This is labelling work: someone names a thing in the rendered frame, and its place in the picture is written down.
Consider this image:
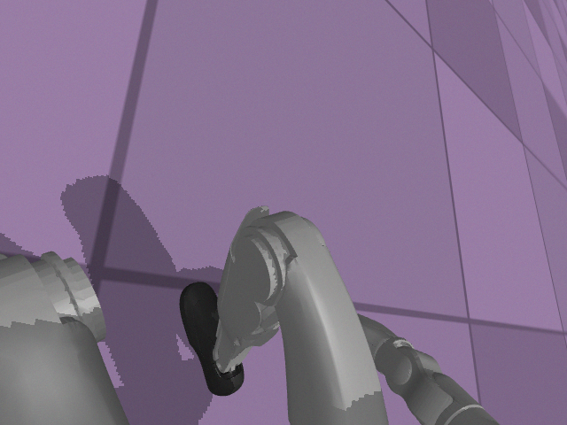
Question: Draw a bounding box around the right robot foot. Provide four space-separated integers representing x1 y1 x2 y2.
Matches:
180 282 244 396

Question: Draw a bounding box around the right robot arm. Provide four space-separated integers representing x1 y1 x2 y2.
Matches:
375 337 500 425

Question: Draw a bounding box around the right robot hand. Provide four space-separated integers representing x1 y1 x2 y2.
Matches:
357 313 397 362

